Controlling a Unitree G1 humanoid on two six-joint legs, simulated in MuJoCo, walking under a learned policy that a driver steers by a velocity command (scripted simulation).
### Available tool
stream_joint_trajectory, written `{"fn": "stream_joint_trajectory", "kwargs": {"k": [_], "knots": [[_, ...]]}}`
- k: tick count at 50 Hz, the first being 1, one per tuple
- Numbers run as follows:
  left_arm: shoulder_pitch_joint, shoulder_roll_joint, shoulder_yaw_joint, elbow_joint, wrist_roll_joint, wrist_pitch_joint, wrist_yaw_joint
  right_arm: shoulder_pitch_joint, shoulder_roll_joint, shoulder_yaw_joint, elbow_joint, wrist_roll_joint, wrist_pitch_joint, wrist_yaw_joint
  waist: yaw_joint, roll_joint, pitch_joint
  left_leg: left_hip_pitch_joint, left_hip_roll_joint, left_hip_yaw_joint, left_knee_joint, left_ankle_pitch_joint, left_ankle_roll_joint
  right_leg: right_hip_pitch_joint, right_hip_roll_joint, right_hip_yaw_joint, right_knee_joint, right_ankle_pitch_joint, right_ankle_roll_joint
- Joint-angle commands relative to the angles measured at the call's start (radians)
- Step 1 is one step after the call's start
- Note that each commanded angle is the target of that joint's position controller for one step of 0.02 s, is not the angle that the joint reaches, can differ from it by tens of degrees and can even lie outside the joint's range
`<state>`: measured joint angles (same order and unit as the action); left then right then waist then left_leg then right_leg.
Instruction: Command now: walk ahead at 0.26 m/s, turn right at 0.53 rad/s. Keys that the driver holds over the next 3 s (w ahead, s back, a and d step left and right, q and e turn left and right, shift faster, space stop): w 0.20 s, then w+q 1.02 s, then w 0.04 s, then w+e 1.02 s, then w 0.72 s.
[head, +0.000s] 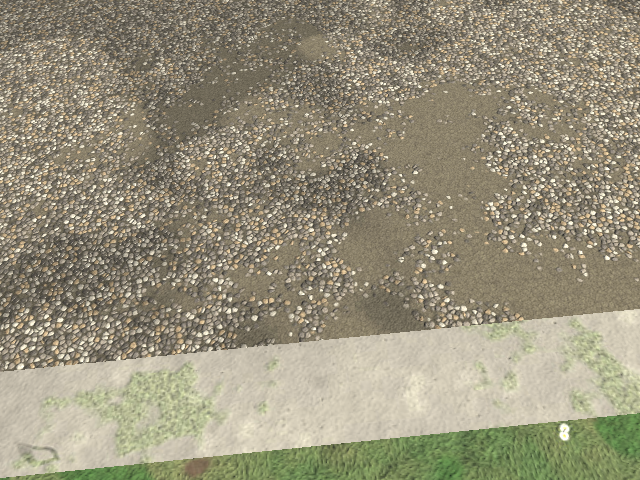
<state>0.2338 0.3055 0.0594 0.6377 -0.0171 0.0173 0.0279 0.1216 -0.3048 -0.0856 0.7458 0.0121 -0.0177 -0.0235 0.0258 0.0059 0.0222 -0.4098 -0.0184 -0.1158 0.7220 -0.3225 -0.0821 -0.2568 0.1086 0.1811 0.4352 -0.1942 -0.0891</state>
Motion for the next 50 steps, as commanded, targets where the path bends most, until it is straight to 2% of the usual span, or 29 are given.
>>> {"fn": "stream_joint_trajectory", "kwargs": {"k": [1,3,5,6,7,8,9,10,11,14,19,22,24,25,26,27,28,29,30,31,33,38,41,44,45,46,48,49,50], "knots": [[0.006,0.171,0.049,-0.058,-0.002,-0.008,0.001,-0.08,-0.082,-0.013,-0.087,0.008,-0.057,0.02,0.022,-0.162,-0.052,-0.034,-0.014,0.021,-0.097,-0.017,0.029,0.093,-0.246,0.356,-0.173,-0.34,-0.154],[0.002,0.153,0.04,-0.054,0.001,-0.007,-0.003,-0.039,-0.079,-0.011,-0.07,0.012,-0.076,0.032,0.004,-0.162,-0.047,0.079,-0.012,0.045,-0.175,0.023,0.054,0.036,-0.234,0.36,-0.158,-0.347,-0.141],[-0.006,0.119,0.024,-0.045,0.002,-0.009,-0.004,0.042,-0.067,-0.01,-0.038,0.006,-0.092,0.036,-0.05,-0.132,-0.034,0.255,-0.001,0.072,-0.32,0.137,0.088,-0.063,-0.188,0.33,-0.101,-0.379,-0.1],[0.001,0.076,0.01,-0.041,0.007,-0.015,-0.004,0.102,-0.08,-0.013,-0.023,-0.003,-0.097,0.032,-0.073,-0.091,-0.049,0.373,0.061,0.015,-0.339,0.108,0.111,-0.146,-0.147,0.284,-0.004,-0.403,-0.058],[0.017,-0.004,-0.015,-0.038,0.009,-0.019,-0.007,0.202,-0.116,-0.014,-0.007,-0.015,-0.1,0.028,-0.09,0.066,-0.083,0.469,0.229,-0.195,-0.421,-0.057,0.17,-0.24,-0.04,0.137,0.291,-0.416,0.006],[-0.02,0.041,-0.001,-0.099,-0.023,-0.037,-0.002,0.254,-0.22,-0.036,0.021,-0.04,-0.095,0.039,-0.071,0.238,0.005,0.438,0.373,-0.55,-0.54,-0.331,0.312,-0.471,0.031,0.035,0.447,-0.44,0.028],[-0.03,0.128,0.021,-0.085,-0.028,-0.049,0.0,0.202,-0.176,-0.03,0.012,-0.019,-0.097,0.041,-0.059,0.168,0.104,0.39,0.408,-0.576,-0.555,-0.449,0.359,-0.573,-0.052,0.037,0.567,-0.367,0.043],[-0.027,0.142,0.028,-0.062,-0.025,-0.053,-0.004,0.173,-0.124,-0.015,0.0,-0.002,-0.097,0.036,-0.054,0.144,0.122,0.397,0.357,-0.488,-0.55,-0.399,0.332,-0.605,-0.075,0.03,0.595,-0.276,0.051],[-0.016,0.129,0.028,-0.044,-0.009,-0.056,-0.01,0.171,-0.106,-0.005,-0.006,0.003,-0.095,0.034,-0.048,0.127,0.094,0.415,0.31,-0.417,-0.547,-0.326,0.307,-0.595,-0.101,-0.012,0.605,-0.217,0.063],[-0.088,0.074,0.015,-0.061,0.011,-0.087,-0.025,0.208,-0.101,0.007,0.003,-0.002,-0.087,0.023,-0.071,0.115,0.074,0.376,0.229,-0.275,-0.573,-0.062,0.297,-0.54,-0.157,-0.111,0.551,-0.056,0.1],[-0.213,-0.011,-0.015,-0.094,0.01,-0.111,-0.036,0.288,-0.117,0.006,0.034,0.009,-0.058,0.011,-0.114,0.127,0.051,0.275,0.149,-0.111,-0.506,0.357,0.281,-0.291,-0.095,-0.192,0.213,0.086,0.142],[-0.212,0.028,0.002,-0.097,-0.006,-0.114,-0.044,0.321,-0.136,0.002,0.038,0.013,-0.038,0.004,-0.094,0.137,0.024,0.272,0.192,-0.168,-0.46,0.411,0.278,-0.163,-0.068,-0.18,0.125,0.116,0.13],[-0.14,0.063,0.022,-0.074,-0.002,-0.113,-0.036,0.295,-0.152,-0.001,0.026,0.018,-0.024,-0.009,-0.029,0.136,-0.001,0.271,0.192,-0.19,-0.38,0.481,0.252,-0.027,-0.063,-0.174,0.034,0.142,0.096],[-0.058,0.09,0.038,-0.055,0.007,-0.114,-0.027,0.284,-0.148,0.001,0.018,0.021,-0.023,-0.013,0.021,0.125,-0.052,0.244,0.159,-0.163,-0.281,0.541,0.22,0.113,-0.074,-0.18,-0.001,0.182,0.07],[0.085,0.136,0.055,-0.036,0.019,-0.12,-0.018,0.258,-0.087,0.02,-0.006,0.019,-0.021,-0.016,0.096,0.094,-0.169,0.144,0.11,-0.135,-0.067,0.444,0.18,0.336,-0.199,-0.078,0.02,0.225,0.013],[0.212,0.221,0.069,-0.024,0.025,-0.108,-0.011,0.344,0.029,0.052,-0.033,-0.022,-0.027,-0.019,0.088,-0.15,-0.357,-0.061,-0.004,-0.049,0.26,-0.05,0.121,0.625,-0.445,0.167,0.079,0.319,-0.064],[0.221,0.197,0.062,-0.001,0.015,-0.096,-0.027,0.449,-0.005,0.042,-0.043,0.028,-0.033,-0.016,0.043,-0.346,-0.419,-0.214,-0.034,-0.06,0.454,-0.309,0.102,0.598,-0.588,0.514,-0.073,-0.008,-0.185],[0.152,0.115,0.04,0.0,0.004,-0.093,-0.03,0.372,-0.096,0.011,-0.032,0.042,-0.023,-0.02,0.045,-0.195,-0.219,-0.3,0.04,-0.049,0.549,-0.245,0.093,0.448,-0.53,0.436,-0.129,-0.223,-0.153],[0.107,0.07,0.026,0.009,0.006,-0.089,-0.031,0.286,-0.101,0.003,-0.05,0.038,-0.01,-0.019,0.045,-0.147,-0.096,-0.345,0.066,-0.007,0.568,-0.175,0.096,0.34,-0.472,0.298,-0.145,-0.269,-0.117],[0.08,0.046,0.015,0.019,0.013,-0.086,-0.038,0.286,-0.078,0.003,-0.042,0.03,0.005,-0.022,0.024,-0.12,-0.036,-0.32,0.087,-0.004,0.553,-0.112,0.096,0.245,-0.413,0.192,-0.168,-0.212,-0.098],[0.024,0.017,0.01,0.033,0.029,-0.09,-0.035,0.293,-0.042,0.002,-0.045,0.028,0.027,-0.018,-0.016,-0.15,0.025,-0.27,0.115,-0.007,0.509,-0.017,0.106,0.128,-0.354,0.053,-0.206,-0.095,-0.092],[0.045,0.052,0.034,0.096,0.033,-0.113,-0.028,0.193,-0.012,0.01,-0.106,0.011,0.036,-0.009,-0.026,-0.07,0.064,-0.347,0.134,-0.029,0.363,0.129,0.104,0.113,-0.4,-0.057,-0.229,0.067,-0.132],[0.046,0.08,0.043,0.115,0.031,-0.105,-0.02,0.138,0.016,0.028,-0.13,0.004,0.033,0.008,-0.021,-0.06,0.057,-0.306,0.133,0.009,0.228,0.246,0.112,0.115,-0.398,-0.171,-0.189,0.209,-0.109],[0.062,0.091,0.048,0.124,0.015,-0.089,-0.02,0.079,0.017,0.038,-0.141,0.002,0.038,0.032,0.008,-0.06,0.086,-0.213,0.105,0.094,0.097,0.274,0.124,0.057,-0.37,-0.268,-0.135,0.227,-0.078],[0.103,0.075,0.028,0.126,0.048,-0.084,-0.014,0.007,-0.019,0.021,-0.194,-0.072,0.054,0.052,0.0,-0.061,0.068,-0.132,0.056,0.228,0.073,0.267,0.152,0.006,-0.377,-0.331,-0.092,0.185,-0.027],[0.133,0.087,0.03,0.128,0.048,-0.081,-0.01,-0.013,-0.016,0.019,-0.199,-0.064,0.061,0.061,0.022,-0.081,0.061,-0.063,0.037,0.245,0.062,0.224,0.171,-0.021,-0.377,-0.331,-0.066,0.169,-0.015],[0.141,0.145,0.044,0.121,0.043,-0.073,-0.01,0.131,-0.026,0.002,-0.168,-0.047,0.062,0.055,-0.057,-0.096,-0.003,0.11,-0.036,0.257,0.03,0.099,0.214,-0.009,-0.373,-0.368,0.136,0.411,0.011],[0.127,0.152,0.041,0.108,0.037,-0.061,-0.011,0.311,-0.047,-0.016,-0.107,-0.048,0.054,0.043,-0.147,-0.049,-0.096,0.299,-0.091,0.234,-0.045,0.069,0.239,-0.022,-0.33,-0.401,0.374,0.5,0.041],[0.131,0.092,0.025,0.084,0.028,-0.056,-0.014,0.43,-0.146,-0.042,-0.098,-0.051,0.043,0.02,-0.205,0.124,-0.173,0.451,0.098,-0.084,-0.18,-0.03,0.307,-0.173,-0.248,-0.415,0.803,0.112,0.09]]}}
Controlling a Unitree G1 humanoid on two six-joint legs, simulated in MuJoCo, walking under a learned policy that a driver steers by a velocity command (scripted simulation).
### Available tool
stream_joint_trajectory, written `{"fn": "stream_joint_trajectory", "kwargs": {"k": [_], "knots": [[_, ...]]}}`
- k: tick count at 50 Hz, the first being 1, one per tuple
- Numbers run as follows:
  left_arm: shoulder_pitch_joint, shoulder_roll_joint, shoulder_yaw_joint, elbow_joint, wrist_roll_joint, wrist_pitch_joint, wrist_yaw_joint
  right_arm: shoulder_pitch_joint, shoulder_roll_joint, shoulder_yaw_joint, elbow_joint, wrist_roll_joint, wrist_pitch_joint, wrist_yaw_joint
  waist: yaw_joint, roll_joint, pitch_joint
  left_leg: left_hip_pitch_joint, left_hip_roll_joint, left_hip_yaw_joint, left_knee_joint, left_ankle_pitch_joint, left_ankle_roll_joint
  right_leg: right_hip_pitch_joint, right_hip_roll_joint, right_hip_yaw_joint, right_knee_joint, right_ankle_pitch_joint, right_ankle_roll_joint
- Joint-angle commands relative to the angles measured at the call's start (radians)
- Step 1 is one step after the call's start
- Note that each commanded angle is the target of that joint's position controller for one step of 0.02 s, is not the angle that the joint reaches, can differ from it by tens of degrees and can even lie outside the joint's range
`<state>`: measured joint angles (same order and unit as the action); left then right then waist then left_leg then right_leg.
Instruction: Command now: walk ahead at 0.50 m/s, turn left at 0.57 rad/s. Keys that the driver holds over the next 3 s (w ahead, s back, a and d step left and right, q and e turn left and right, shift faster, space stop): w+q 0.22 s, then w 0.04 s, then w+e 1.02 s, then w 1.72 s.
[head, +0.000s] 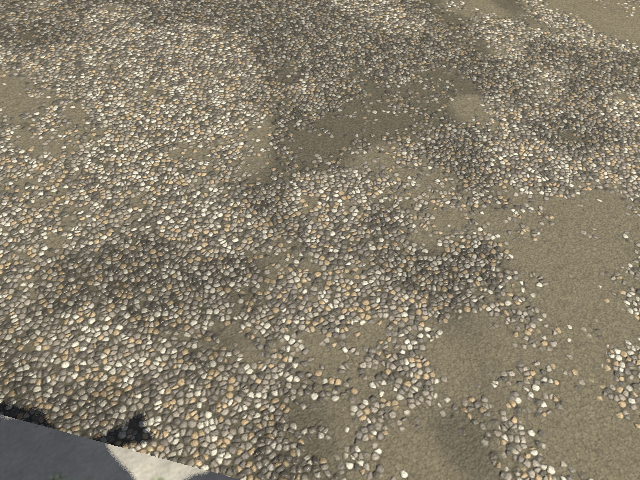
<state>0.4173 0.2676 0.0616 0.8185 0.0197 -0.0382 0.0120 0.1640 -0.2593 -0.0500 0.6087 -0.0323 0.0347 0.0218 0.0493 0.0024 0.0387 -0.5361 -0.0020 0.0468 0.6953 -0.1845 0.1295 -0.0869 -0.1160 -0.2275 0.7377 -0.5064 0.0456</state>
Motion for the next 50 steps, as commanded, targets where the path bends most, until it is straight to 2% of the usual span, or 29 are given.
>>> {"fn": "stream_joint_trajectory", "kwargs": {"k": [1,2,3,4,6,11,15,17,18,20,22,23,24,25,26,27,28,29,32,34,38,40,43,44,45,46,47,48,50], "knots": [[-0.063,0.031,-0.004,-0.194,-0.008,0.007,-0.008,0.304,-0.291,-0.077,-0.011,0.023,-0.011,-0.028,-0.131,0.294,-0.307,0.708,0.313,-0.771,-0.337,-0.152,0.181,-0.609,0.128,0.172,0.738,-0.095,0.002],[-0.191,0.118,0.009,-0.238,0.007,0.014,-0.001,0.281,-0.279,-0.098,-0.018,0.052,0.005,-0.038,-0.21,0.196,-0.315,0.671,0.322,-0.847,-0.438,-0.25,0.223,-0.721,0.127,0.294,0.755,0.019,0.006],[-0.221,0.119,0.004,-0.243,-0.01,0.012,0.004,0.241,-0.229,-0.08,0.011,0.037,0.015,-0.054,-0.161,0.161,-0.193,0.573,0.312,-0.731,-0.414,-0.236,0.198,-0.759,0.082,0.292,0.737,0.102,-0.007],[-0.195,0.114,0.0,-0.22,-0.007,0.012,0.009,0.216,-0.168,-0.064,0.024,0.022,0.017,-0.06,-0.114,0.087,-0.121,0.432,0.266,-0.622,-0.391,-0.209,0.168,-0.708,0.047,0.275,0.674,0.147,-0.012],[-0.153,0.07,-0.012,-0.191,0.026,0.041,0.012,0.135,-0.091,-0.034,0.006,0.007,0.009,-0.055,-0.04,0.05,-0.094,0.22,0.164,-0.487,-0.379,-0.152,0.113,-0.56,0.024,0.278,0.554,0.177,-0.003],[-0.224,0.061,-0.009,-0.191,0.02,0.092,0.026,0.176,-0.12,-0.039,0.03,0.024,-0.033,-0.044,-0.029,0.041,-0.065,0.161,0.106,-0.46,-0.393,-0.085,0.121,-0.536,0.057,0.275,0.395,0.273,0.01],[-0.308,0.032,-0.022,-0.217,0.005,0.089,0.0,0.183,-0.111,-0.028,0.027,0.032,-0.016,-0.044,-0.057,0.071,-0.052,0.213,0.092,-0.43,-0.391,-0.097,0.083,-0.511,0.093,0.262,0.237,0.308,0.01],[-0.312,0.035,-0.022,-0.215,0.004,0.093,-0.006,0.207,-0.108,-0.025,0.038,0.024,-0.016,-0.04,-0.088,0.108,-0.055,0.237,0.083,-0.384,-0.348,0.042,0.075,-0.473,0.108,0.232,0.232,0.266,0.002],[-0.322,0.038,-0.025,-0.228,0.006,0.088,-0.01,0.158,-0.099,-0.019,0.021,0.024,-0.02,-0.041,-0.067,0.077,-0.029,0.15,0.058,-0.316,-0.319,0.202,0.058,-0.373,0.125,0.205,0.15,0.277,-0.005],[-0.248,0.018,-0.036,-0.199,0.003,0.078,-0.021,0.182,-0.113,-0.02,0.038,0.013,-0.015,-0.042,-0.081,0.115,-0.077,0.164,0.097,-0.314,-0.286,0.336,0.063,-0.264,0.15,0.178,0.198,0.197,-0.037],[-0.245,0.034,-0.041,-0.206,-0.01,0.073,-0.018,0.145,-0.115,-0.018,0.019,0.014,-0.022,-0.049,-0.089,0.091,-0.043,0.196,0.123,-0.323,-0.243,0.322,0.056,-0.218,0.163,0.184,0.001,0.087,-0.071],[-0.191,0.031,-0.045,-0.196,-0.003,0.074,-0.006,0.113,-0.115,-0.016,0.014,0.016,-0.017,-0.064,-0.043,0.036,-0.037,0.206,0.129,-0.308,-0.168,0.482,0.022,-0.121,0.163,0.218,-0.149,0.139,-0.099],[-0.079,0.016,-0.046,-0.165,-0.007,0.062,0.002,0.085,-0.11,-0.012,0.012,0.028,-0.012,-0.074,0.016,-0.005,-0.096,0.214,0.099,-0.263,-0.002,0.431,-0.012,-0.003,0.111,0.301,-0.324,0.259,-0.145],[-0.039,0.052,-0.05,-0.183,0.01,0.062,0.001,0.092,-0.049,0.012,-0.028,0.029,-0.008,-0.077,-0.006,-0.167,-0.18,0.077,0.01,-0.158,0.263,0.087,-0.056,0.182,-0.073,0.556,-0.281,0.514,-0.193],[-0.045,0.157,-0.014,-0.153,-0.024,0.078,-0.013,0.047,-0.098,0.001,-0.084,0.009,0.003,-0.079,-0.016,-0.31,-0.102,-0.212,-0.118,-0.077,0.312,-0.368,-0.106,0.162,-0.17,0.835,-0.324,0.649,-0.276],[-0.038,0.149,-0.009,-0.161,-0.036,0.083,-0.019,0.009,-0.134,-0.011,-0.083,-0.001,0.005,-0.089,-0.005,-0.201,-0.065,-0.266,-0.085,-0.142,0.415,-0.349,-0.131,0.111,-0.185,0.896,-0.319,0.641,-0.31],[-0.067,0.115,-0.023,-0.176,-0.049,0.061,-0.007,0.006,-0.142,-0.018,-0.05,-0.015,0.005,-0.088,-0.046,-0.077,-0.055,-0.208,-0.069,-0.141,0.487,-0.278,-0.161,0.021,-0.183,0.772,-0.273,0.945,-0.322],[-0.084,0.088,-0.033,-0.183,-0.045,0.047,-0.005,-0.001,-0.13,-0.016,-0.037,-0.014,0.006,-0.088,-0.056,-0.033,-0.078,-0.139,-0.053,-0.129,0.495,-0.227,-0.181,-0.045,-0.126,0.696,-0.273,1.055,-0.297],[-0.148,0.065,-0.045,-0.195,-0.04,0.03,-0.002,-0.025,-0.086,-0.002,-0.033,-0.021,0.026,-0.085,-0.092,-0.069,-0.115,-0.043,-0.018,-0.108,0.395,-0.126,-0.205,-0.105,-0.022,0.56,-0.285,1.218,-0.229],[-0.15,0.056,-0.053,-0.196,-0.024,0.046,0.005,-0.095,-0.048,0.015,-0.048,-0.019,0.038,-0.075,-0.083,-0.068,-0.128,-0.003,-0.034,-0.088,0.282,-0.111,-0.212,-0.093,0.037,0.52,-0.278,1.247,-0.179],[-0.143,0.083,-0.039,-0.203,-0.013,0.074,0.007,-0.134,-0.033,0.029,-0.032,-0.011,0.044,-0.076,-0.048,-0.081,-0.158,0.065,-0.048,-0.075,0.092,-0.091,-0.197,-0.046,0.068,0.537,-0.266,1.078,-0.135],[-0.235,0.079,-0.037,-0.251,0.005,0.091,-0.003,-0.146,-0.02,0.044,-0.037,-0.01,0.035,-0.065,-0.045,-0.115,-0.165,0.159,-0.057,-0.066,0.168,-0.083,-0.214,-0.161,0.088,0.563,-0.306,0.929,-0.152],[-0.267,0.098,-0.027,-0.279,-0.001,0.109,-0.008,-0.186,-0.039,0.046,-0.061,0.006,0.01,-0.061,-0.025,-0.049,-0.127,0.15,-0.028,-0.105,-0.093,-0.172,-0.178,-0.108,0.062,0.669,-0.3,0.63,-0.208],[-0.291,0.092,-0.028,-0.288,-0.005,0.118,-0.008,-0.139,-0.002,0.056,-0.042,-0.006,0.002,-0.057,-0.04,-0.032,-0.146,0.271,-0.02,-0.097,-0.181,-0.086,-0.154,-0.149,0.064,0.693,-0.278,0.57,-0.206],[-0.321,0.072,-0.03,-0.301,-0.024,0.124,0.002,-0.08,0.016,0.061,-0.025,-0.015,-0.01,-0.055,-0.054,-0.006,-0.178,0.44,0.008,-0.094,-0.204,0.035,-0.131,-0.24,0.079,0.688,-0.241,0.47,-0.181],[-0.289,0.029,-0.041,-0.316,-0.038,0.122,0.0,-0.108,-0.025,0.049,-0.036,-0.023,-0.016,-0.053,-0.016,0.117,-0.218,0.613,0.087,-0.165,-0.117,0.142,-0.082,-0.413,0.149,0.59,-0.2,0.246,-0.132],[-0.31,0.014,-0.048,-0.33,-0.035,0.12,-0.004,-0.128,-0.053,0.042,-0.054,-0.023,-0.018,-0.047,-0.052,0.245,-0.199,0.585,0.192,-0.289,-0.191,0.167,-0.016,-0.482,0.233,0.46,-0.096,0.067,-0.099],[-0.358,0.043,-0.04,-0.344,-0.01,0.116,-0.005,-0.093,-0.069,0.04,-0.064,-0.019,-0.018,-0.045,-0.09,0.223,-0.147,0.501,0.277,-0.386,-0.266,0.178,0.037,-0.494,0.245,0.398,0.013,0.032,-0.076],[-0.413,0.069,-0.027,-0.351,-0.008,0.106,-0.014,-0.106,-0.068,0.046,-0.078,-0.009,-0.026,-0.049,-0.081,0.12,-0.103,0.341,0.295,-0.389,-0.338,0.106,0.053,-0.424,0.2,0.361,0.118,0.095,-0.043]]}}
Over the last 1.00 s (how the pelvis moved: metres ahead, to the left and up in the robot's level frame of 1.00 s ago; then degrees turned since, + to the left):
0.38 0.05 -0.04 17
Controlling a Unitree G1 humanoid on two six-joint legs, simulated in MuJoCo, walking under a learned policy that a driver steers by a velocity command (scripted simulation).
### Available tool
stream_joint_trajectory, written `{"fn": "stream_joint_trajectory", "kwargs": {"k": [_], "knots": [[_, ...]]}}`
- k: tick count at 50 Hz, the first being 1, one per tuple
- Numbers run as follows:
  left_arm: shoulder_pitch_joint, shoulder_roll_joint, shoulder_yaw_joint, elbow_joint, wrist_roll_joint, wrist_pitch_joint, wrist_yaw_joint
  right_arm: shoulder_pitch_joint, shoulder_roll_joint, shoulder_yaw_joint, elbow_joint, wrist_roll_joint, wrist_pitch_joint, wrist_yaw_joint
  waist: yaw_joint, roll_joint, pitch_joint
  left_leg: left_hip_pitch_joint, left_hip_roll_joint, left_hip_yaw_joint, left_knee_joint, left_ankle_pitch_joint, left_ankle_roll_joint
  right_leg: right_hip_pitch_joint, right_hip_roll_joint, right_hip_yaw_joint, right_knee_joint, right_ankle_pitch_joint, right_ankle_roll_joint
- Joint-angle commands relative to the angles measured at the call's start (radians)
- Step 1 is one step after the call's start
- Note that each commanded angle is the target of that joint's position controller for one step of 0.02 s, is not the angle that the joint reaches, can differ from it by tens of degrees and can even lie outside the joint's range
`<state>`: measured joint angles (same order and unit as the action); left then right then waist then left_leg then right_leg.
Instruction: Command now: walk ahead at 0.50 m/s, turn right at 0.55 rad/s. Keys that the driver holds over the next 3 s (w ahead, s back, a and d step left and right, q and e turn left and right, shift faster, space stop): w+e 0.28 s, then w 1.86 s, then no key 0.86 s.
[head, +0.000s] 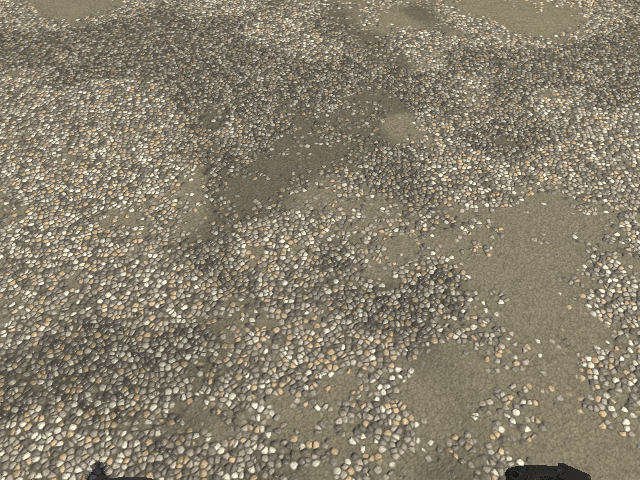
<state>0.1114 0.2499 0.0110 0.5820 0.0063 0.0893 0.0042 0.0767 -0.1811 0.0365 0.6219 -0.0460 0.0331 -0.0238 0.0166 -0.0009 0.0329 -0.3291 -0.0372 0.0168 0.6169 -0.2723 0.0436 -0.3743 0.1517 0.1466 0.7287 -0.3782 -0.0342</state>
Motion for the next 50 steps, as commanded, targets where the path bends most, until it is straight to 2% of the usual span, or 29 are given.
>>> {"fn": "stream_joint_trajectory", "kwargs": {"k": [1,4,7,8,9,10,11,13,14,15,17,18,19,21,22,25,27,29,31,35,36,40,41,42,43,44,46,50], "knots": [[-0.111,0.076,0.021,-0.122,0.005,-0.021,-0.013,-0.051,-0.143,-0.037,-0.099,0.01,-0.033,-0.003,-0.024,0.114,-0.088,0.079,0.311,-0.318,-0.268,0.172,0.12,-0.092,-0.086,-0.021,0.127,0.003,0.044],[-0.079,0.043,0.009,-0.107,0.015,-0.008,-0.022,-0.103,-0.135,-0.031,-0.117,0.017,-0.041,0.01,0.022,0.117,-0.097,-0.011,0.236,-0.181,-0.246,0.129,0.058,0.062,-0.089,-0.077,0.047,0.054,0.039],[-0.062,0.018,-0.004,-0.096,0.031,0.006,-0.03,-0.096,-0.138,-0.036,-0.121,0.024,-0.023,0.019,0.03,0.082,-0.101,-0.043,0.17,-0.088,-0.185,-0.061,-0.002,0.186,-0.069,-0.1,-0.1,0.074,0.004],[-0.039,0.017,-0.008,-0.091,0.035,0.011,-0.031,-0.094,-0.133,-0.037,-0.126,0.022,-0.014,0.02,0.031,0.041,-0.101,-0.058,0.14,-0.05,-0.121,-0.089,-0.023,0.203,-0.089,-0.063,-0.129,0.079,-0.018],[-0.084,0.089,0.012,-0.104,0.003,0.013,-0.032,-0.082,-0.083,-0.02,-0.161,0.016,-0.007,0.029,0.001,-0.122,-0.084,-0.069,0.044,0.072,-0.044,-0.126,-0.08,0.107,-0.15,0.1,-0.227,-0.061,-0.057],[-0.081,0.13,0.025,-0.12,-0.021,0.017,-0.035,-0.144,-0.088,-0.019,-0.177,0.009,-0.006,0.03,0.055,-0.205,-0.036,-0.08,0.002,0.101,0.072,-0.105,-0.097,0.02,-0.208,0.268,-0.342,-0.166,-0.091],[-0.096,0.154,0.028,-0.131,-0.014,0.02,-0.029,-0.158,-0.106,-0.026,-0.192,0.014,-0.008,0.031,0.049,-0.244,-0.004,-0.137,-0.012,0.063,0.112,-0.106,-0.1,0.028,-0.239,0.354,-0.378,-0.123,-0.115],[-0.13,0.153,0.029,-0.142,0.005,0.019,-0.012,-0.108,-0.125,-0.033,-0.181,0.019,-0.022,0.034,0.02,-0.228,-0.046,-0.145,-0.002,0.002,0.147,-0.11,-0.102,0.073,-0.255,0.385,-0.367,0.016,-0.136],[-0.159,0.148,0.031,-0.15,-0.006,0.015,-0.007,-0.088,-0.121,-0.032,-0.171,0.019,-0.035,0.03,0.007,-0.19,-0.075,-0.089,0.005,-0.006,0.11,-0.071,-0.095,0.072,-0.235,0.366,-0.349,0.067,-0.125],[-0.202,0.131,0.023,-0.152,-0.01,0.011,-0.007,-0.053,-0.091,-0.023,-0.162,0.017,-0.043,0.028,-0.03,-0.153,-0.111,0.009,0.011,0.006,0.032,-0.005,-0.086,0.05,-0.217,0.324,-0.327,0.114,-0.104],[-0.185,0.08,0.003,-0.134,-0.021,-0.001,-0.01,-0.02,-0.043,-0.011,-0.145,-0.005,-0.03,0.025,-0.024,-0.095,-0.152,0.214,0.032,0.042,-0.038,0.02,-0.062,-0.024,-0.171,0.26,-0.312,0.043,-0.068],[-0.155,0.042,-0.01,-0.127,-0.023,-0.007,-0.014,-0.054,-0.059,-0.018,-0.148,-0.006,-0.025,0.023,-0.008,0.006,-0.166,0.272,0.054,0.023,-0.027,0.002,-0.053,-0.072,-0.134,0.197,-0.312,-0.032,-0.036],[-0.161,0.037,-0.015,-0.121,-0.019,-0.012,-0.018,-0.062,-0.057,-0.019,-0.156,0.002,-0.018,0.026,-0.026,0.037,-0.155,0.277,0.08,-0.013,-0.059,-0.043,-0.039,-0.085,-0.109,0.153,-0.282,-0.052,-0.018],[-0.177,0.029,-0.017,-0.116,-0.015,-0.023,-0.025,-0.081,-0.091,-0.021,-0.168,0.01,-0.007,0.028,-0.014,0.09,-0.12,0.192,0.141,-0.102,-0.166,-0.151,-0.012,-0.038,-0.07,0.08,-0.207,0.042,0.004],[-0.17,0.032,-0.018,-0.113,-0.009,-0.025,-0.029,-0.095,-0.104,-0.023,-0.17,0.018,-0.006,0.028,-0.002,0.103,-0.092,0.139,0.151,-0.117,-0.2,-0.193,-0.005,-0.011,-0.066,0.062,-0.194,0.077,0.01],[-0.137,0.031,-0.026,-0.091,0.002,-0.031,-0.028,-0.114,-0.097,-0.018,-0.176,0.026,-0.003,0.027,0.018,0.085,-0.065,0.09,0.131,-0.086,-0.204,-0.204,-0.012,0.038,-0.07,0.06,-0.203,0.094,0.011],[-0.139,0.03,-0.03,-0.084,0.004,-0.035,-0.026,-0.086,-0.084,-0.013,-0.172,0.021,-0.007,0.033,0.006,0.042,-0.069,0.115,0.112,-0.049,-0.167,-0.18,-0.012,0.024,-0.084,0.081,-0.223,0.065,-0.004],[-0.148,0.033,-0.032,-0.082,0.0,-0.038,-0.024,-0.069,-0.075,-0.012,-0.171,0.019,-0.01,0.037,-0.005,-0.01,-0.062,0.148,0.097,-0.019,-0.124,-0.14,-0.013,-0.009,-0.097,0.11,-0.253,0.044,-0.014],[-0.156,0.032,-0.034,-0.082,-0.005,-0.041,-0.023,-0.052,-0.071,-0.013,-0.169,0.015,-0.012,0.037,-0.014,-0.037,-0.058,0.171,0.09,-0.004,-0.1,-0.111,-0.013,-0.03,-0.105,0.129,-0.27,0.036,-0.019],[-0.158,0.02,-0.034,-0.08,-0.002,-0.035,-0.019,-0.033,-0.073,-0.014,-0.158,0.018,-0.025,0.034,-0.016,-0.009,-0.075,0.201,0.095,-0.014,-0.092,-0.043,-0.01,-0.016,-0.096,0.11,-0.232,0.109,-0.015],[-0.162,0.006,-0.034,-0.083,0.002,-0.027,-0.01,-0.013,-0.082,-0.021,-0.139,0.026,-0.026,0.023,-0.01,0.015,-0.09,0.233,0.104,-0.03,-0.087,0.013,-0.003,-0.015,-0.097,0.094,-0.21,0.147,-0.026],[-0.143,0.009,-0.032,-0.072,0.002,-0.022,0.0,-0.01,-0.081,-0.022,-0.134,0.03,-0.019,0.015,-0.002,0.019,-0.096,0.247,0.115,-0.036,-0.077,0.105,0.013,-0.002,-0.092,0.064,-0.174,0.189,-0.022],[-0.142,-0.003,-0.038,-0.069,0.013,-0.019,0.001,-0.006,-0.076,-0.021,-0.134,0.028,-0.014,0.016,-0.004,0.016,-0.099,0.247,0.115,-0.038,-0.075,0.132,0.014,0.006,-0.093,0.058,-0.172,0.215,-0.023],[-0.139,-0.003,-0.038,-0.067,0.012,-0.018,0.003,-0.004,-0.078,-0.021,-0.132,0.027,-0.011,0.016,-0.003,0.014,-0.097,0.248,0.111,-0.035,-0.071,0.147,0.013,0.01,-0.093,0.056,-0.167,0.232,-0.024],[-0.171,-0.006,-0.04,-0.083,0.023,-0.021,-0.012,-0.031,-0.093,-0.023,-0.144,0.033,0.002,0.017,0.01,0.018,-0.047,0.222,0.142,-0.064,-0.048,0.349,0.018,-0.023,-0.095,0.025,-0.117,0.358,-0.019],[-0.138,-0.007,-0.038,-0.07,0.029,-0.025,-0.013,-0.019,-0.101,-0.03,-0.137,0.028,0.008,0.017,0.015,0.027,-0.097,0.245,0.149,-0.065,-0.028,0.418,0.024,0.001,-0.096,0.017,-0.113,0.389,-0.018],[-0.127,-0.005,-0.038,-0.058,0.026,-0.033,-0.01,-0.007,-0.095,-0.032,-0.134,0.021,0.014,0.014,0.006,0.024,-0.145,0.26,0.139,-0.05,-0.011,0.442,0.017,0.034,-0.098,0.011,-0.111,0.435,-0.021],[-0.147,-0.01,-0.041,-0.054,0.018,-0.032,-0.007,-0.025,-0.082,-0.033,-0.136,0.017,0.022,0.012,0.0,0.023,-0.171,0.249,0.117,-0.025,0.0,0.393,0.002,0.067,-0.105,0.009,-0.108,0.487,-0.027]]}}
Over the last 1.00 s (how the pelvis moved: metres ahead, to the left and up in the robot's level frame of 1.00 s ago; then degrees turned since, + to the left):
0.19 0.02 0.02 -8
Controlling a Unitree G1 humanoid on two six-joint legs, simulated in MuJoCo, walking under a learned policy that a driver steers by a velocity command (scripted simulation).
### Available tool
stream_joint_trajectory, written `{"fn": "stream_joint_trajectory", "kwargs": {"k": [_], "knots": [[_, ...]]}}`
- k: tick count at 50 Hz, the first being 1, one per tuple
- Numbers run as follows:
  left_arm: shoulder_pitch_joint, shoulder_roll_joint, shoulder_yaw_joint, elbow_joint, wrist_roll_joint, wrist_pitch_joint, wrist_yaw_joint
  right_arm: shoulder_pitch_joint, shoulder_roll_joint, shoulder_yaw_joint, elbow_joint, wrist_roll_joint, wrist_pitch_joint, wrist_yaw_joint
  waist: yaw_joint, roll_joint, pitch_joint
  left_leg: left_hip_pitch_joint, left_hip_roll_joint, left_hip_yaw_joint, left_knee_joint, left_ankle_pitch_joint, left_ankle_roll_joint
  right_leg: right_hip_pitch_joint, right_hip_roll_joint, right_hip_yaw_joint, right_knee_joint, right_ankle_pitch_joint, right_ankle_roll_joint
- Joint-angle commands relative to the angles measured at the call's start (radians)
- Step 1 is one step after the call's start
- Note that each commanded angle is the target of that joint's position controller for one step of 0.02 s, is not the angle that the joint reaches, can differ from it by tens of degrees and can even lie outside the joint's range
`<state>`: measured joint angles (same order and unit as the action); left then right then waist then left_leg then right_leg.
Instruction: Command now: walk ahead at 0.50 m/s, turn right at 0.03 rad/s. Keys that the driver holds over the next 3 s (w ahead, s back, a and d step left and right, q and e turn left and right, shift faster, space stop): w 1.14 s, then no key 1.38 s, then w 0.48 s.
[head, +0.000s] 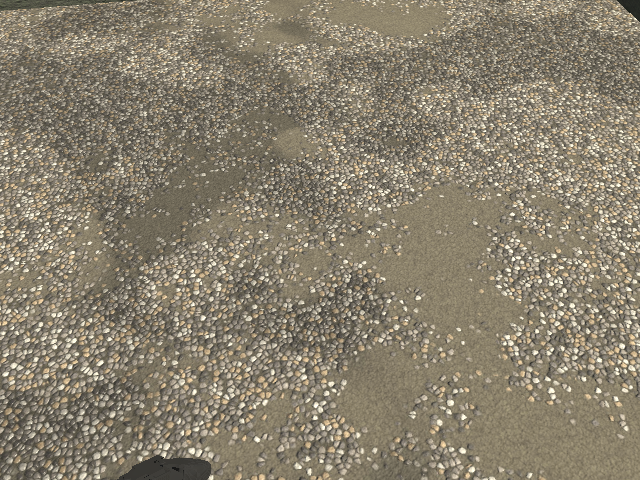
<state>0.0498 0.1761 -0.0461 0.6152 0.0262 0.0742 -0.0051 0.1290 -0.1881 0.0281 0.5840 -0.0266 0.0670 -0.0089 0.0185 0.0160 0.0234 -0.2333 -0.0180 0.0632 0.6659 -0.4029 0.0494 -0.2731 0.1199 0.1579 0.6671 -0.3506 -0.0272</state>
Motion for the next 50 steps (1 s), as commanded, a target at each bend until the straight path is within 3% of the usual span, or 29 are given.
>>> {"fn": "stream_joint_trajectory", "kwargs": {"k": [1,6,7,9,14,15,16,18,19,21,22,23,25,26,27,28,30,32,33,35,37,39,41,42,44,45,46,48,50], "knots": [[-0.088,0.062,0.016,-0.086,-0.003,-0.016,0.002,-0.082,-0.071,-0.024,-0.1,-0.003,-0.01,-0.002,-0.002,0.002,-0.164,0.15,0.095,-0.068,-0.049,0.5,-0.007,-0.032,-0.075,-0.002,-0.049,0.462,-0.035],[-0.103,0.057,0.011,-0.088,-0.004,-0.015,-0.004,-0.109,-0.055,-0.022,-0.11,-0.002,-0.005,0.0,-0.004,-0.006,-0.15,0.121,0.088,-0.063,-0.061,0.374,-0.016,-0.041,-0.084,0.008,-0.068,0.432,-0.037],[-0.071,0.062,0.011,-0.071,-0.016,-0.014,0.014,-0.066,-0.045,-0.022,-0.094,-0.003,-0.016,0.0,-0.025,-0.017,-0.211,0.155,0.062,-0.043,-0.083,0.153,-0.023,-0.013,-0.094,0.055,-0.123,0.271,-0.044],[-0.125,0.064,0.009,-0.091,-0.021,-0.003,0.015,-0.099,-0.034,-0.013,-0.102,-0.001,-0.021,0.003,-0.027,-0.037,-0.092,0.106,0.056,-0.048,-0.109,0.081,-0.025,-0.077,-0.101,0.079,-0.154,0.195,-0.044],[-0.11,0.057,0.006,-0.098,-0.014,-0.003,0.011,-0.089,-0.036,-0.006,-0.101,0.003,-0.033,0.004,-0.017,-0.019,-0.06,0.091,0.07,-0.074,-0.129,0.092,-0.012,-0.092,-0.087,0.064,-0.16,0.131,-0.036],[-0.14,0.049,0.002,-0.12,-0.006,-0.009,-0.005,-0.129,-0.044,-0.005,-0.12,0.013,-0.025,0.004,0.002,-0.01,-0.018,0.058,0.098,-0.1,-0.118,0.272,-0.01,-0.108,-0.084,0.018,-0.109,0.281,-0.03],[-0.076,0.048,0.005,-0.089,-0.006,-0.011,0.007,-0.075,-0.048,-0.012,-0.096,0.001,-0.033,0.002,-0.009,0.007,-0.12,0.107,0.08,-0.083,-0.129,0.125,-0.007,-0.051,-0.082,0.047,-0.145,0.154,-0.034],[-0.14,0.045,0.001,-0.121,-0.004,-0.013,-0.006,-0.125,-0.044,-0.005,-0.12,0.012,-0.026,0.002,0.003,-0.008,-0.027,0.053,0.099,-0.102,-0.121,0.28,-0.009,-0.092,-0.083,0.012,-0.105,0.291,-0.03],[-0.08,0.043,0.003,-0.091,-0.007,-0.013,0.008,-0.071,-0.046,-0.011,-0.095,0.0,-0.033,0.001,-0.009,0.006,-0.132,0.108,0.079,-0.082,-0.128,0.128,-0.007,-0.038,-0.082,0.043,-0.139,0.165,-0.035],[-0.145,0.041,-0.001,-0.123,-0.005,-0.013,-0.005,-0.121,-0.042,-0.004,-0.12,0.01,-0.024,0.002,0.002,-0.015,-0.03,0.052,0.095,-0.098,-0.117,0.281,-0.011,-0.087,-0.085,0.01,-0.104,0.304,-0.032],[-0.116,0.036,0.0,-0.113,0.004,-0.017,-0.01,-0.111,-0.054,-0.011,-0.114,0.004,-0.023,0.002,0.011,0.005,-0.082,0.07,0.102,-0.102,-0.107,0.325,-0.005,-0.057,-0.08,0.006,-0.092,0.33,-0.032],[-0.071,0.047,0.003,-0.088,-0.008,-0.015,0.006,-0.057,-0.051,-0.014,-0.096,-0.004,-0.033,0.0,-0.012,0.003,-0.159,0.119,0.075,-0.074,-0.115,0.145,-0.011,-0.024,-0.083,0.04,-0.135,0.185,-0.035],[-0.12,0.047,0.002,-0.102,-0.015,-0.009,0.011,-0.072,-0.038,-0.006,-0.1,-0.004,-0.035,0.001,-0.017,-0.024,-0.089,0.094,0.068,-0.072,-0.125,0.106,-0.014,-0.061,-0.087,0.056,-0.15,0.161,-0.039],[-0.157,0.039,-0.002,-0.125,-0.006,-0.012,-0.005,-0.115,-0.046,-0.005,-0.12,0.007,-0.026,0.002,-0.002,-0.019,-0.035,0.055,0.092,-0.093,-0.11,0.293,-0.013,-0.08,-0.087,0.012,-0.103,0.321,-0.036],[-0.122,0.034,-0.001,-0.114,0.002,-0.015,-0.009,-0.103,-0.055,-0.012,-0.114,0.002,-0.022,0.002,0.008,-0.006,-0.086,0.073,0.097,-0.095,-0.098,0.326,-0.009,-0.055,-0.084,0.005,-0.094,0.342,-0.035],[-0.075,0.046,0.002,-0.087,-0.01,-0.015,0.007,-0.049,-0.049,-0.014,-0.095,-0.006,-0.031,0.0,-0.014,-0.01,-0.165,0.126,0.074,-0.07,-0.107,0.148,-0.013,-0.026,-0.085,0.043,-0.136,0.194,-0.038],[-0.156,0.04,-0.002,-0.123,-0.006,-0.015,-0.006,-0.108,-0.042,-0.005,-0.119,0.004,-0.025,0.0,-0.004,-0.023,-0.048,0.063,0.093,-0.09,-0.105,0.302,-0.015,-0.075,-0.086,0.012,-0.101,0.332,-0.038],[-0.112,0.037,-0.001,-0.107,0.002,-0.021,-0.01,-0.095,-0.053,-0.014,-0.114,-0.002,-0.019,0.0,0.004,-0.004,-0.111,0.088,0.094,-0.087,-0.087,0.336,-0.013,-0.045,-0.085,0.004,-0.091,0.365,-0.037],[-0.074,0.048,0.002,-0.085,-0.013,-0.019,0.007,-0.046,-0.046,-0.015,-0.096,-0.008,-0.029,-0.002,-0.018,-0.011,-0.184,0.136,0.071,-0.063,-0.1,0.143,-0.018,-0.018,-0.088,0.046,-0.136,0.209,-0.041],[-0.161,0.039,-0.003,-0.123,-0.008,-0.015,-0.006,-0.114,-0.039,-0.006,-0.121,0.003,-0.022,0.0,-0.006,-0.021,-0.048,0.063,0.088,-0.082,-0.101,0.287,-0.019,-0.075,-0.091,0.015,-0.105,0.342,-0.04],[-0.078,0.047,0.001,-0.087,-0.013,-0.016,0.006,-0.052,-0.046,-0.016,-0.097,-0.007,-0.027,-0.001,-0.018,-0.011,-0.166,0.131,0.068,-0.062,-0.098,0.13,-0.019,-0.029,-0.092,0.051,-0.142,0.204,-0.042],[-0.158,0.039,-0.004,-0.124,-0.008,-0.015,-0.007,-0.114,-0.036,-0.004,-0.121,0.003,-0.022,0.0,-0.006,-0.024,-0.046,0.064,0.089,-0.083,-0.099,0.286,-0.02,-0.081,-0.091,0.017,-0.108,0.335,-0.04],[-0.112,0.036,-0.003,-0.109,0.001,-0.022,-0.011,-0.101,-0.046,-0.013,-0.116,-0.002,-0.017,-0.001,0.003,-0.003,-0.108,0.088,0.092,-0.083,-0.083,0.318,-0.017,-0.051,-0.089,0.008,-0.097,0.363,-0.039],[-0.073,0.047,0.0,-0.086,-0.013,-0.02,0.006,-0.051,-0.041,-0.015,-0.097,-0.008,-0.027,-0.002,-0.019,-0.01,-0.18,0.136,0.07,-0.061,-0.097,0.127,-0.022,-0.026,-0.092,0.052,-0.144,0.203,-0.043],[-0.159,0.038,-0.005,-0.126,-0.009,-0.018,-0.007,-0.12,-0.035,-0.005,-0.122,0.004,-0.022,-0.001,-0.006,-0.019,-0.045,0.061,0.087,-0.081,-0.099,0.275,-0.022,-0.08,-0.094,0.018,-0.112,0.337,-0.041],[-0.125,0.031,-0.005,-0.116,-0.001,-0.021,-0.011,-0.113,-0.043,-0.011,-0.116,-0.001,-0.018,-0.001,0.005,-0.003,-0.093,0.08,0.092,-0.085,-0.088,0.299,-0.018,-0.058,-0.092,0.012,-0.103,0.354,-0.04],[-0.077,0.044,-0.002,-0.09,-0.013,-0.018,0.005,-0.057,-0.041,-0.015,-0.097,-0.007,-0.027,-0.002,-0.018,-0.01,-0.162,0.129,0.068,-0.062,-0.096,0.118,-0.022,-0.034,-0.095,0.054,-0.149,0.196,-0.043],[-0.156,0.036,-0.006,-0.127,-0.008,-0.018,-0.008,-0.119,-0.031,-0.004,-0.121,0.003,-0.022,-0.001,-0.004,-0.022,-0.045,0.061,0.089,-0.083,-0.098,0.278,-0.022,-0.082,-0.093,0.017,-0.113,0.331,-0.041],[-0.111,0.032,-0.006,-0.112,0.001,-0.025,-0.013,-0.106,-0.042,-0.012,-0.116,-0.002,-0.017,-0.001,0.004,-0.003,-0.107,0.085,0.092,-0.084,-0.083,0.308,-0.019,-0.052,-0.091,0.008,-0.102,0.358,-0.04]]}}
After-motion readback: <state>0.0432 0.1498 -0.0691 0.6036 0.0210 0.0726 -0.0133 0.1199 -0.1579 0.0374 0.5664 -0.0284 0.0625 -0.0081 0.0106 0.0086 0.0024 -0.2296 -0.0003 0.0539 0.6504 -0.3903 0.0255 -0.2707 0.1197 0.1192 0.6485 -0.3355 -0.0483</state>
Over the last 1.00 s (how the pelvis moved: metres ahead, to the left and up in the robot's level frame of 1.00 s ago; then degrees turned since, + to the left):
0.04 0.00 0.00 -13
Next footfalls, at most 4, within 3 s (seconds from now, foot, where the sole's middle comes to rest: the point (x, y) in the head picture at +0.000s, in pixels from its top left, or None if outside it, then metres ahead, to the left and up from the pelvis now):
none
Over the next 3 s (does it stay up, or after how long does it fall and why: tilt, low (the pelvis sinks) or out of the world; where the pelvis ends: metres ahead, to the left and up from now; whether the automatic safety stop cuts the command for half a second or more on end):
stays up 0.00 0.00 0.01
